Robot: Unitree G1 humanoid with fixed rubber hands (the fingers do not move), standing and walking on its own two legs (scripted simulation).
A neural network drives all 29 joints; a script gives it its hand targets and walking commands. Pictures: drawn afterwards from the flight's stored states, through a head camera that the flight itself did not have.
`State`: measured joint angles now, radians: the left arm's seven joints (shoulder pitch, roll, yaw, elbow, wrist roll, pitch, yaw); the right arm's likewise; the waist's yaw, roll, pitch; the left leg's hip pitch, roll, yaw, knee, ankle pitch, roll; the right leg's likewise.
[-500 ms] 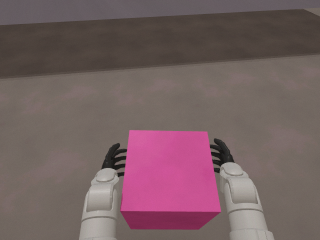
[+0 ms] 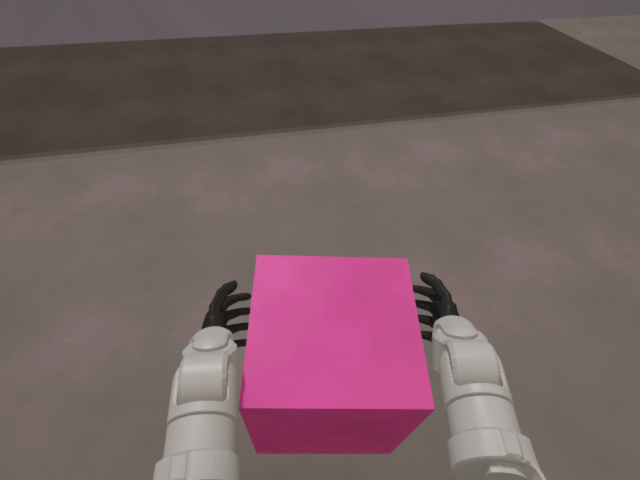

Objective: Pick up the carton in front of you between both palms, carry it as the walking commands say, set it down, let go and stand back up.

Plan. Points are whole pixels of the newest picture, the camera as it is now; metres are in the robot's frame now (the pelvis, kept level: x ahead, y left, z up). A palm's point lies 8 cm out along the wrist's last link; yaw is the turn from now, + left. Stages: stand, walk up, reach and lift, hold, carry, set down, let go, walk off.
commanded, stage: set down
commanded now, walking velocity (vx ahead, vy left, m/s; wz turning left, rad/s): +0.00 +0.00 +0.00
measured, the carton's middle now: (328, 361) +0.31 +0.01 -0.06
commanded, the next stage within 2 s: none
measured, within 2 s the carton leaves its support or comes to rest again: neither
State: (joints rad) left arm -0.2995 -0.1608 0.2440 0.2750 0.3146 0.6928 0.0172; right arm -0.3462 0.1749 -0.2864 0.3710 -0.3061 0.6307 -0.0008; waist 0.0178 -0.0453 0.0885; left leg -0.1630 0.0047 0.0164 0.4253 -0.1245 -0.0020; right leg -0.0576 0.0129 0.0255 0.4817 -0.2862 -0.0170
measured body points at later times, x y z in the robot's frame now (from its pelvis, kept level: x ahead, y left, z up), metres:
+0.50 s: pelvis -0.04 +0.02 -0.08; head +0.17 +0.05 +0.31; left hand +0.37 +0.16 -0.17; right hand +0.36 -0.14 -0.16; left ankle +0.08 +0.12 -0.74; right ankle +0.00 -0.12 -0.74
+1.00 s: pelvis -0.04 +0.01 -0.21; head +0.21 +0.04 +0.16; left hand +0.42 +0.18 -0.31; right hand +0.41 -0.12 -0.30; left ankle +0.08 +0.12 -0.74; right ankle +0.00 -0.12 -0.74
